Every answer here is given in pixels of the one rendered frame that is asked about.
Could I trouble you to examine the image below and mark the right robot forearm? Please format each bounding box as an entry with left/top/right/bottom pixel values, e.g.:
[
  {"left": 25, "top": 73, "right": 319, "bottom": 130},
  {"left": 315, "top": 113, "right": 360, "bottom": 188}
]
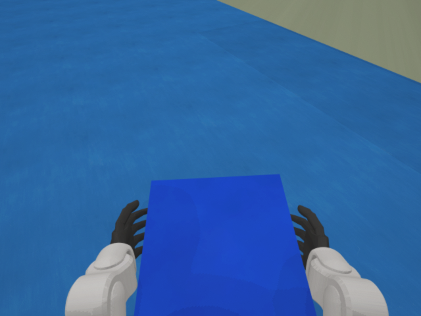
[{"left": 306, "top": 247, "right": 389, "bottom": 316}]

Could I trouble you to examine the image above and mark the carton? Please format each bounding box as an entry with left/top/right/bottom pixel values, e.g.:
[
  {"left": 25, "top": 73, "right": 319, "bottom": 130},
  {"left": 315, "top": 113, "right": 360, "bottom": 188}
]
[{"left": 134, "top": 174, "right": 316, "bottom": 316}]

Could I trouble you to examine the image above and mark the robot left hand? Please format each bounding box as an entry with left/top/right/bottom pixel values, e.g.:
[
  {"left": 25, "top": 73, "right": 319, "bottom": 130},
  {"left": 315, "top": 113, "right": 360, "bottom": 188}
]
[{"left": 110, "top": 200, "right": 148, "bottom": 258}]

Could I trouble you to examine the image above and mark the left robot forearm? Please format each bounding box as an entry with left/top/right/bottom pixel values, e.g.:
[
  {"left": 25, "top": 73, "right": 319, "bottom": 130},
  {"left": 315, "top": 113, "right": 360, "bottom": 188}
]
[{"left": 65, "top": 243, "right": 137, "bottom": 316}]

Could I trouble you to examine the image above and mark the robot right hand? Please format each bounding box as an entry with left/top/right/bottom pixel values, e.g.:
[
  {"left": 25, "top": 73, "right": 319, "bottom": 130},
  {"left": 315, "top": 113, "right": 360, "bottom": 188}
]
[{"left": 290, "top": 205, "right": 329, "bottom": 270}]

